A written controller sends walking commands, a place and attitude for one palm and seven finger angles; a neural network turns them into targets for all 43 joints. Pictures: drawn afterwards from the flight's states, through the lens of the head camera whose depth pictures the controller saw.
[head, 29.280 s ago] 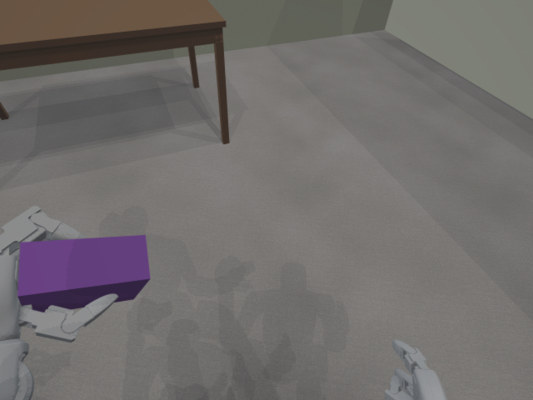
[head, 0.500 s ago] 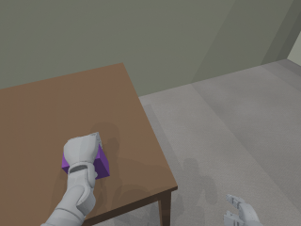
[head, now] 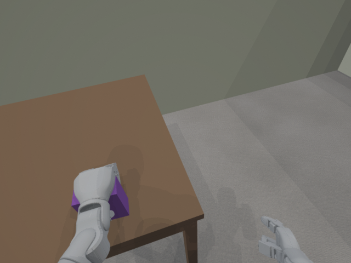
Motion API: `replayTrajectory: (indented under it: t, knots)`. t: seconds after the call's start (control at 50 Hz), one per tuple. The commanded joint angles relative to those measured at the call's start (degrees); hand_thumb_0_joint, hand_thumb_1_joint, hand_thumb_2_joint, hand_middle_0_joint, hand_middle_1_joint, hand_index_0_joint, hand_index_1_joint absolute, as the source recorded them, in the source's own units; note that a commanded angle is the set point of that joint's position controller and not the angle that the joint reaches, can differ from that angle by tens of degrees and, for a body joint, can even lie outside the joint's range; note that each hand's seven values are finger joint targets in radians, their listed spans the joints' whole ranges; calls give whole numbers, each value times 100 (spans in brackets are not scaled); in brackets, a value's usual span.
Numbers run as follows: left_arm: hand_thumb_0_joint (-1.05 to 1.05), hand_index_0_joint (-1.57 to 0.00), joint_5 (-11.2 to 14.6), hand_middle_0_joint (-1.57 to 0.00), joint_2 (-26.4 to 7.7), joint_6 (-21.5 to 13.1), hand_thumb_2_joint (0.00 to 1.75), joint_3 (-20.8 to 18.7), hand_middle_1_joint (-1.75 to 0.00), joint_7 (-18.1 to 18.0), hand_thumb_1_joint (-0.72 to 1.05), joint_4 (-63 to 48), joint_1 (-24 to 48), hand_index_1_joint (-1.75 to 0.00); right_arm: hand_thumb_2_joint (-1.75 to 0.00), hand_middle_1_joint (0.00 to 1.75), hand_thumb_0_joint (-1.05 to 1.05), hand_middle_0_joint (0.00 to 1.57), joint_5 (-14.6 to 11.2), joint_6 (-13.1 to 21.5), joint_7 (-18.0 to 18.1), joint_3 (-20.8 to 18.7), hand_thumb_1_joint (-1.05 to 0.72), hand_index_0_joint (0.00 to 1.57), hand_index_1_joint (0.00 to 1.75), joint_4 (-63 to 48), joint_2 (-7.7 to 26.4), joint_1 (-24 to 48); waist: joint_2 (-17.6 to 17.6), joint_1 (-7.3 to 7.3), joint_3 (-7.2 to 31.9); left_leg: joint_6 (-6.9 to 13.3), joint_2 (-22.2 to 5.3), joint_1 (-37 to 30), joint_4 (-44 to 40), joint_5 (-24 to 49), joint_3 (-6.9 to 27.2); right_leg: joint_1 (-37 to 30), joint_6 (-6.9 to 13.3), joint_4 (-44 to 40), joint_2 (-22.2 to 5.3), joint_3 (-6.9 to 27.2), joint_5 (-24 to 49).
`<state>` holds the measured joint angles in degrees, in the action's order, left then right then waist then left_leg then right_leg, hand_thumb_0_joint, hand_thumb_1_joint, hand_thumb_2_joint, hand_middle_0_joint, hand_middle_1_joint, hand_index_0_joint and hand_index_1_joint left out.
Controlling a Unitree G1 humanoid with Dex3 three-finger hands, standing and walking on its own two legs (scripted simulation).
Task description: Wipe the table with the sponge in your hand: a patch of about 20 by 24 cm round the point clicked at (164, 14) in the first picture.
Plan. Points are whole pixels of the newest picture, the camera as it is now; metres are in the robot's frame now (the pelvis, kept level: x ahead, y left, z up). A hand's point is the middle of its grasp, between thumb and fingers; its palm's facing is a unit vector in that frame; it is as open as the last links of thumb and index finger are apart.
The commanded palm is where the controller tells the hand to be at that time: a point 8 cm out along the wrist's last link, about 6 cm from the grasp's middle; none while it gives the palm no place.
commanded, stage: slide across to the third lane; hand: left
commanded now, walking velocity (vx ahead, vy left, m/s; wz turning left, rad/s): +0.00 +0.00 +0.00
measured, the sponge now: (105, 205) +0.26 +0.23 -0.02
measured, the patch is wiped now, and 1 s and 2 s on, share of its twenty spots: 0.80 0.80 1.00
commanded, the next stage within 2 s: wipe forward along the third lane in 0.72 s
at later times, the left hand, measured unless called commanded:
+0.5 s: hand (122, 191) +0.28 +0.17 +0.02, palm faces -0.02 -0.09 -1.00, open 9.4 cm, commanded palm +0.25 +0.15 +0.08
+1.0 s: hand (133, 186) +0.29 +0.15 +0.02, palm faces -0.03 -0.10 -0.99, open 9.4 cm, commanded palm +0.27 +0.15 +0.07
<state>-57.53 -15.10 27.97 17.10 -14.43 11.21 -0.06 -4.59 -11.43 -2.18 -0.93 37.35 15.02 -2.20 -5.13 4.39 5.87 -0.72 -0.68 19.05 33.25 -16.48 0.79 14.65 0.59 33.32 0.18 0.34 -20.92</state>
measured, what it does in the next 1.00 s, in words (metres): stands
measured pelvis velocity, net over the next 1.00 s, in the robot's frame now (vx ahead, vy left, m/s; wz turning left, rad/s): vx -0.02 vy -0.01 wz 0.01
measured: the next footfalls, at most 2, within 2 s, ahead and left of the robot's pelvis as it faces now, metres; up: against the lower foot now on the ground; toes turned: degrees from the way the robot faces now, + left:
none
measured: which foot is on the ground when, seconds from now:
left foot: down 0.00-1.00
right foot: down 0.00-1.00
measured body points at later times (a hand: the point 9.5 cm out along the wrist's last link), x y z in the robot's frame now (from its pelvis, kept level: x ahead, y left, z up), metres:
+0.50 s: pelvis -0.01 +0.00 +0.00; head -0.02 -0.05 +0.45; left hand +0.27 +0.18 +0.08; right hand +0.23 -0.20 -0.10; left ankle +0.01 +0.13 -0.73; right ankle -0.04 -0.12 -0.73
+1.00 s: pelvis -0.02 -0.01 +0.00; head -0.04 -0.05 +0.45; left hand +0.29 +0.15 +0.08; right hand +0.20 -0.23 -0.10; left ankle +0.01 +0.13 -0.73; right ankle -0.04 -0.12 -0.73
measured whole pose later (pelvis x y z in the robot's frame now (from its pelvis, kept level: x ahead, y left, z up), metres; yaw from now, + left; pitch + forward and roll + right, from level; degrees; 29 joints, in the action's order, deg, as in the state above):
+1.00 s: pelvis -0.02 -0.01 +0.00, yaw +0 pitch +1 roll +0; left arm -55.1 -8.1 31.0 23.7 -15.7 25.8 14.3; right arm -4.6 -11.6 -2.2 -1.5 42.1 14.6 -0.8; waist -5.0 4.3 5.7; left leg -1.4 -1.3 19.0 31.9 -14.3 1.6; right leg 15.2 1.6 33.6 0.9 -0.3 -19.7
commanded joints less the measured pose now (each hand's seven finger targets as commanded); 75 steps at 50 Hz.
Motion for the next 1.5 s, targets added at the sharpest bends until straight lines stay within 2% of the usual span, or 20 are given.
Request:
replayTrajectory:
  t: [0.0, 0.08, 0.1, 0.2, 0.32, 0.38, 0.4, 0.46, 0.5, 0.56, 0.7, 0.8, 0.86, 0.9, 0.96, 1.12, 1.28, 1.32, 1.4, 1.48]
  knots:
    - [0, -120, 172, -120, -179, -7, 130, -102, -160, 124, 10, -571, 561, -160, -90, 30, 0, 20, -11, 297, -4, -213, -90, 20, 30, -916, 598, 1194, 1005, -22, 573, 310, 223, -514, -260, 1312, -22, 10, 316, -489, 199, 66, 2111]
    - [0, -120, 261, -120, 48, 3, 130, 174, -160, 140, 10, -878, 630, -160, -90, 30, 0, 20, -19, 324, -19, -232, -90, 20, 30, -962, 555, 1288, 996, -62, 693, 353, 234, -612, -184, 1439, -64, -88, 283, -457, 148, 32, 2416]
    - [0, -120, 221, -120, -102, -3, 130, 75, -160, 142, 10, -1018, 886, -160, -90, 30, 0, 20, -5, 307, -21, -240, -90, 20, 30, -919, 587, 1255, 947, -86, 800, 338, 203, -688, -223, 1475, -8, -85, 316, -442, 178, 75, 2336]
    - [0, -120, 226, -120, 78, -6, 130, 337, -160, 172, 10, -1026, 1426, -160, -90, 30, 0, 20, -23, 345, -4, -234, -90, 20, 30, -883, 551, 1294, 966, -141, 645, 359, 150, -757, -312, 1314, 50, 107, 307, -476, 198, -65, 1891]
    - [0, -120, 206, -120, 547, -111, 130, 768, -160, 122, 10, -817, 1898, -160, -90, 30, 0, 20, -37, 405, -16, -227, -90, 20, 30, -806, 479, 1337, 878, -169, 773, 350, 126, -886, -317, 1271, 60, 203, 326, -418, 214, -192, 1712]
    - [0, -120, 223, -120, 531, -86, 130, 688, -160, 62, 10, -693, 1716, -160, -90, 30, 0, 20, -24, 376, -59, -237, -90, 20, 30, -777, 481, 1396, 994, -94, 923, 333, 147, -845, -260, 1425, 24, 43, 322, -408, 183, -142, 2068]
    - [0, -120, 186, -120, 291, -39, 130, 452, -160, 24, 10, -636, 1774, -160, -90, 30, 0, 20, -2, 342, -62, -250, -90, 20, 30, -729, 535, 1383, 1068, -61, 966, 306, 132, -816, -312, 1375, 44, -11, 342, -430, 209, -81, 1982]
    - [0, -120, 162, -120, 545, 60, 130, 698, -160, -26, 10, -521, 2163, -160, -90, 30, 0, 20, -29, 326, -72, -209, -90, 20, 30, -711, 480, 1463, 1013, -121, 845, 314, 140, -807, -301, 1291, -14, 84, 319, -457, 184, -132, 1917]
    - [0, -120, 131, -120, 248, 170, 130, 399, -160, -80, 10, -359, 2215, -160, -90, 30, 0, 20, -10, 298, -69, -209, -90, 20, 30, -648, 522, 1483, 1044, -58, 833, 291, 146, -739, -352, 1224, 2, 16, 338, -510, 196, -78, 1842]
    - [0, -120, 156, -120, 649, 245, 130, 795, -160, -73, 10, -138, 2598, -160, -90, 30, 0, 20, -55, 300, -67, -169, -90, 20, 30, -636, 459, 1554, 963, -137, 679, 294, 151, -738, -364, 1065, -43, 192, 316, -543, 168, -148, 1601]
    - [0, -120, 275, -120, 895, 143, 130, 973, -160, -66, 10, 204, 3004, -160, -90, 30, 0, 20, -63, 312, -77, -203, -90, 20, 30, -589, 446, 1448, 988, -199, 924, 299, 167, -727, -342, 1071, -42, 116, 322, -527, 170, -128, 1675]
    - [0, -120, 341, -120, 538, 142, 130, 529, -160, -131, 10, 255, 2492, -160, -90, 30, 0, 20, -30, 250, -119, -238, -90, 20, 30, -624, 490, 1478, 1182, -37, 1027, 290, 194, -621, -321, 1173, -91, -164, 306, -562, 132, -38, 2021]
    - [0, -120, 299, -120, 551, 188, 130, 499, -160, -224, 10, 547, 2764, -160, -90, 30, 0, 20, -38, 247, -67, -204, -90, 20, 30, -538, 485, 1451, 1203, -95, 748, 287, 195, -544, -338, 1003, -147, 38, 275, -620, 131, -43, 1896]
    - [0, -120, 286, -120, 206, 226, 130, 149, -160, -265, 10, 719, 2871, -160, -90, 30, 0, 20, -32, 232, -14, -206, -90, 20, 30, -475, 537, 1434, 1194, -74, 676, 270, 202, -455, -391, 862, -135, 42, 284, -700, 137, 46, 1741]
    - [0, -120, 187, -120, 439, 254, 130, 391, -160, -270, 10, 979, 3118, -160, -90, 30, 0, 20, -45, 260, 43, -186, -90, 20, 30, -428, 504, 1387, 1154, -160, 586, 281, 213, -486, -368, 820, -186, 213, 256, -719, 119, 9, 1649]
    - [0, -120, 90, -120, -70, 201, 130, -116, -160, -274, 10, 1763, 3705, -160, -90, 30, 0, 20, -21, 268, 242, -172, -90, 20, 30, -321, 566, 1154, 1194, -190, 808, 266, 243, -217, -341, 514, -216, 289, 222, -679, 109, 68, 1241]
    - [0, -120, 39, -120, -61, 179, 130, -157, -160, -293, 10, 2460, 4058, -160, -90, 30, 0, 20, -1, 249, 325, -164, -90, 20, 30, -318, 588, 883, 1027, -295, 747, 256, 212, 49, -247, 426, -238, 537, 206, -631, 90, 64, 1224]
    - [0, -120, 30, -120, -191, 105, 130, -265, -160, -316, 10, 2450, 4260, -160, -90, 30, 0, 20, 10, 246, 343, -197, -90, 20, 30, -330, 600, 785, 982, -301, 992, 259, 203, 33, -212, 475, -219, 497, 215, -541, 107, 41, 1216]
    - [0, -120, 151, -120, 76, 51, 130, -227, -160, -365, 10, 2711, 4158, -160, -90, 30, 0, 20, 18, 254, 315, -227, -90, 20, 30, -318, 562, 673, 1186, -328, 1147, 262, 169, 107, -144, 690, -213, 446, 208, -461, 117, -23, 1639]
    - [0, -120, 76, -120, -150, -13, 130, -350, -160, -453, 10, 2994, 4432, -160, -90, 30, 0, 20, 41, 260, 343, -223, -90, 20, 30, -227, 620, 550, 1291, -410, 951, 275, 160, 279, -87, 499, -228, 640, 170, -476, 98, 22, 1502]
